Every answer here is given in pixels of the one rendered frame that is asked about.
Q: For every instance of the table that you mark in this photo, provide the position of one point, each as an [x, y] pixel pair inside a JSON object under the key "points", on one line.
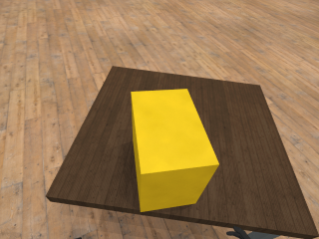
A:
{"points": [[254, 187]]}

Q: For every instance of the carton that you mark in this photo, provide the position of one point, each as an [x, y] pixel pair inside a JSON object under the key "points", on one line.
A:
{"points": [[173, 155]]}

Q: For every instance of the right robot hand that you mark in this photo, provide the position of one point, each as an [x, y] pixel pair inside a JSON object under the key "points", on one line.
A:
{"points": [[238, 232]]}

